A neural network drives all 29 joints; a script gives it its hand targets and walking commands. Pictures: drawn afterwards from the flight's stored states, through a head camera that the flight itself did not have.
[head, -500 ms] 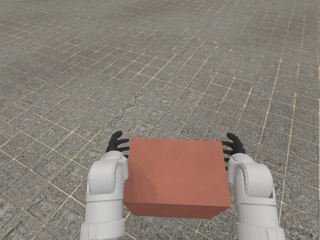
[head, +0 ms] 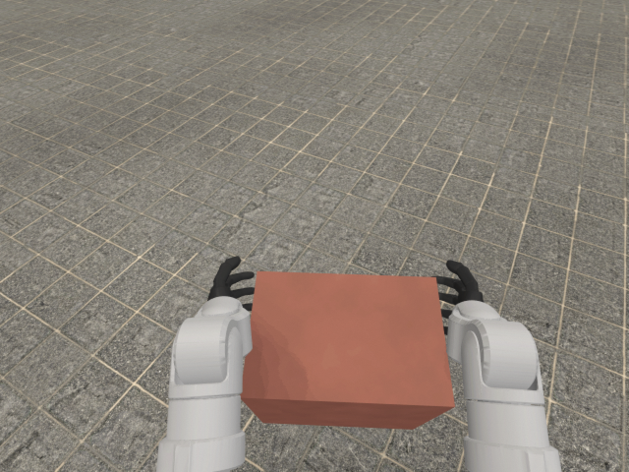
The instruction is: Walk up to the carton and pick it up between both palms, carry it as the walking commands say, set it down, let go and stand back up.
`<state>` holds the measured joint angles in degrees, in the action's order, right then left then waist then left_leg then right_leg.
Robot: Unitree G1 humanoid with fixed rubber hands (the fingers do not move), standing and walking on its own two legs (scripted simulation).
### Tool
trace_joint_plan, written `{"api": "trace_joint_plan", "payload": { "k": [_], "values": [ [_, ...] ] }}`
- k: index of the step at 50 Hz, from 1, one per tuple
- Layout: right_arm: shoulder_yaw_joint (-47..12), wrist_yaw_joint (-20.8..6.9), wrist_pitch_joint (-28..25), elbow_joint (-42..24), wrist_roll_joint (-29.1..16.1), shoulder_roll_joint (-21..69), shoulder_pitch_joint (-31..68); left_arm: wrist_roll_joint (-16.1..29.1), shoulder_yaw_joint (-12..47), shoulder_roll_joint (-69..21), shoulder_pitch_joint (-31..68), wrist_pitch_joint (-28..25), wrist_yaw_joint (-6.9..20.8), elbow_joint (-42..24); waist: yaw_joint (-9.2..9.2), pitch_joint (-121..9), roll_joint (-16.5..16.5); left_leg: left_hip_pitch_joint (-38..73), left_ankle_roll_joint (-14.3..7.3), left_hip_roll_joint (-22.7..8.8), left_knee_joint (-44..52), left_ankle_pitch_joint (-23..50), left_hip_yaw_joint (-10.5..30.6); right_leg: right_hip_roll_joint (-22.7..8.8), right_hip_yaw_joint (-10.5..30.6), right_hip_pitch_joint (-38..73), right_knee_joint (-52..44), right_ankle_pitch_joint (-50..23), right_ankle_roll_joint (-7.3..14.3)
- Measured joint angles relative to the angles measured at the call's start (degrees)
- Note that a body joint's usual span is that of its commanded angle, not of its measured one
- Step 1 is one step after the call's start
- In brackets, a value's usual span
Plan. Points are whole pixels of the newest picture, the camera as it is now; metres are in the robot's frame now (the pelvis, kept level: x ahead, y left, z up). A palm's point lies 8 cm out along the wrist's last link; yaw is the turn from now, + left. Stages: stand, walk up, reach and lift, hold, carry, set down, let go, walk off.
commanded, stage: carry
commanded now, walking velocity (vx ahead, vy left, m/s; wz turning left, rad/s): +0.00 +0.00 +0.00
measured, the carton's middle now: (341, 356) +0.27 +0.00 -0.01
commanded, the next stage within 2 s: hold in 0.10 s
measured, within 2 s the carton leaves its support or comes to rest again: neither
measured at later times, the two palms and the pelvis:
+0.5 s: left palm (236, 272) +0.34 +0.13 +0.08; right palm (464, 278) +0.33 -0.16 +0.08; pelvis +0.02 +0.00 +0.01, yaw +4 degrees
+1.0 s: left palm (246, 316) +0.36 +0.14 -0.05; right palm (440, 321) +0.34 -0.16 -0.05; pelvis +0.07 +0.00 +0.00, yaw +5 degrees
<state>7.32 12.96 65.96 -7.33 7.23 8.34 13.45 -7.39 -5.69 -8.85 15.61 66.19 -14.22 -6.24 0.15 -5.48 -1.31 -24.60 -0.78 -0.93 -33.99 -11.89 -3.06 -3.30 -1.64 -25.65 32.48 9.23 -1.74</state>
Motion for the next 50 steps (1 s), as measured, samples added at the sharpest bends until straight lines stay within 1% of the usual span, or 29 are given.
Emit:
{"api": "trace_joint_plan", "payload": {
  "k": [3,6,7,8,9,10,11,12,14,15,16,19,21,23,24,26,28,29,31,33,37,41,45,50],
  "values": [
    [0.2,-0.4,-0.4,0.4,-0.2,0.0,0.2,0.6,0.1,0.1,-0.2,0.3,-1.0,-0.8,-0.23,0.1,0.2,0.1,0.0,0.0,-0.3,-0.2,-0.2,-0.1,0.1,0.0,0.5,0.3,-0.1],
    [0.1,-0.7,-0.8,0.7,0.3,0.0,0.2,0.1,-0.1,0.0,0.0,-0.1,-0.4,-0.3,-0.40,0.2,0.7,0.2,-0.1,0.0,-0.9,-0.5,0.0,-0.1,-0.1,0.2,0.9,0.6,-0.1],
    [1.0,-3.9,-2.8,3.4,3.0,0.3,1.3,-2.6,-1.5,-0.3,1.1,-2.5,2.9,2.8,-0.34,1.6,0.9,1.4,-0.1,0.2,-0.9,-0.4,0.4,0.2,0.2,1.5,0.9,0.7,0.0],
    [3.6,-7.1,-6.6,9.3,6.1,0.9,3.7,-5.8,-4.5,-0.9,3.4,-6.9,6.3,9.2,-0.22,3.5,0.8,3.1,-0.1,0.7,-0.8,-0.3,1.0,0.8,1.3,3.4,0.4,1.4,0.3],
    [5.8,-8.8,-10.7,15.4,8.8,1.4,5.7,-8.4,-7.4,-1.6,5.2,-11.8,8.5,16.0,-0.19,5.1,0.9,4.6,0.0,1.0,-0.7,-0.5,1.6,1.3,2.2,4.9,0.3,1.4,0.5],
    [6.9,-9.6,-14.4,19.4,10.8,1.7,6.3,-9.9,-8.4,-1.7,5.4,-15.8,9.5,20.2,-0.04,6.3,1.1,5.9,-0.1,1.4,-0.3,-0.1,2.4,1.8,2.8,6.3,0.0,0.8,0.6],
    [7.0,-9.8,-17.3,21.3,11.6,1.5,5.7,-9.9,-7.6,-1.4,4.5,-18.7,9.5,22.2,0.06,7.1,1.3,7.0,-0.1,1.6,0.1,0.0,3.0,2.3,3.3,7.5,-0.4,0.6,0.6],
    [7.2,-9.8,-19.4,22.1,11.5,1.2,4.8,-9.2,-6.6,-1.1,3.7,-20.8,8.9,23.4,0.10,7.7,1.4,7.8,-0.1,1.8,0.4,0.0,3.5,2.7,3.8,8.5,-0.8,0.6,0.3],
    [8.1,-8.7,-22.3,23.6,10.0,1.0,4.2,-6.8,-4.8,-0.9,3.1,-23.5,5.6,25.4,0.50,7.7,1.6,8.5,0.0,2.2,0.6,-0.1,4.7,3.2,4.3,9.9,-1.3,0.8,-0.1],
    [8.4,-7.6,-23.4,24.5,9.3,0.9,4.4,-5.6,-4.3,-0.9,3.3,-24.5,3.6,26.2,0.76,7.3,1.6,8.8,0.0,2.4,0.6,-0.1,5.2,3.5,4.5,10.4,-1.5,1.1,0.0],
    [9.0,-6.9,-24.6,25.9,9.0,0.9,5.0,-4.8,-4.5,-1.0,4.0,-25.3,2.6,27.3,1.24,6.7,1.7,9.1,0.0,2.5,0.5,-0.3,5.7,3.7,4.5,11.0,-1.7,1.3,0.1],
    [12.0,-7.2,-26.6,30.1,10.2,0.5,8.4,-7.4,-7.9,-1.7,9.2,-27.6,3.5,33.5,3.20,5.7,1.4,10.8,-0.2,3.3,0.3,-1.4,7.6,5.0,5.7,13.2,-1.4,3.7,0.6],
    [13.9,-7.5,-27.0,33.1,11.3,0.0,10.6,-10.2,-10.8,-2.1,13.2,-28.9,4.5,38.9,3.59,4.7,1.3,12.2,-0.3,3.6,0.8,-1.7,8.0,5.6,6.7,14.6,-1.4,4.8,0.9],
    [15.0,-8.3,-27.1,35.7,12.4,-0.7,12.1,-12.8,-13.1,-2.3,15.6,-29.4,6.1,42.4,2.93,3.4,1.1,13.8,-0.3,3.6,1.8,-1.1,7.5,5.8,7.8,15.7,-1.9,3.8,0.8],
    [16.1,-9.2,-27.1,37.3,13.1,-1.0,12.8,-14.1,-14.6,-2.2,16.5,-29.6,7.6,44.2,2.49,2.9,1.2,14.6,-0.3,3.5,2.1,-1.5,7.2,5.9,8.3,16.2,-2.1,3.8,0.8],
    [17.4,-11.1,-27.0,40.0,13.9,-1.9,13.7,-15.0,-16.2,-1.4,17.2,-29.5,10.9,46.6,1.61,2.2,1.7,16.2,-0.4,3.3,2.8,-2.2,6.7,6.1,8.9,17.6,-2.7,4.1,0.6],
    [17.8,-13.7,-27.5,42.0,14.8,-2.5,13.6,-14.8,-16.5,-0.4,16.3,-29.5,13.4,47.5,1.13,1.7,1.7,17.6,-0.4,3.3,3.8,-2.6,6.3,6.0,9.3,18.7,-3.4,3.9,0.7],
    [17.4,-14.5,-27.6,42.3,14.7,-2.8,13.2,-14.6,-16.2,-0.2,15.4,-29.6,14.1,47.2,0.86,1.8,1.8,18.2,-0.4,3.3,4.2,-2.8,6.1,6.0,9.4,19.2,-3.7,4.2,0.7],
    [16.4,-15.4,-28.2,41.8,14.5,-2.7,12.1,-13.7,-15.3,0.2,13.3,-30.1,14.9,45.8,0.71,2.5,1.9,18.8,-0.5,3.3,4.9,-3.0,6.2,5.8,9.4,19.9,-4.5,4.6,0.7],
    [15.4,-15.6,-29.4,41.4,14.5,-2.0,10.6,-13.0,-14.0,0.6,10.4,-30.6,15.1,43.4,1.06,3.1,1.7,19.0,-0.5,3.5,6.0,-2.8,6.5,5.5,9.1,20.1,-5.4,4.7,0.6],
    [12.7,-14.4,-31.8,38.3,12.8,-0.2,6.1,-10.7,-10.6,1.4,4.2,-33.1,13.9,39.1,2.49,4.6,1.2,17.0,-0.7,4.0,6.6,-2.9,7.4,5.0,8.2,18.5,-6.3,5.0,0.6],
    [10.1,-13.4,-35.8,33.7,10.0,0.1,0.1,-8.0,-7.2,0.8,-1.6,-37.0,11.7,34.8,3.97,4.7,1.2,11.7,-0.8,4.5,5.6,-3.2,8.3,4.6,7.4,13.6,-5.5,5.6,0.5],
    [9.2,-13.3,-40.0,30.9,6.6,-0.7,-3.7,-5.6,-4.0,0.8,-3.9,-41.4,10.0,33.6,4.20,4.3,1.4,5.4,-0.8,4.7,4.2,-3.3,8.1,4.7,7.8,7.0,-3.7,5.8,0.3],
    [9.7,-12.5,-46.3,30.6,5.0,-0.6,-3.5,-4.4,-3.3,0.6,-2.4,-46.8,7.6,33.7,4.43,3.3,1.6,-3.9,-0.4,4.7,0.2,-3.9,8.3,5.3,7.9,-2.4,0.4,6.5,0.3]
  ]
}}
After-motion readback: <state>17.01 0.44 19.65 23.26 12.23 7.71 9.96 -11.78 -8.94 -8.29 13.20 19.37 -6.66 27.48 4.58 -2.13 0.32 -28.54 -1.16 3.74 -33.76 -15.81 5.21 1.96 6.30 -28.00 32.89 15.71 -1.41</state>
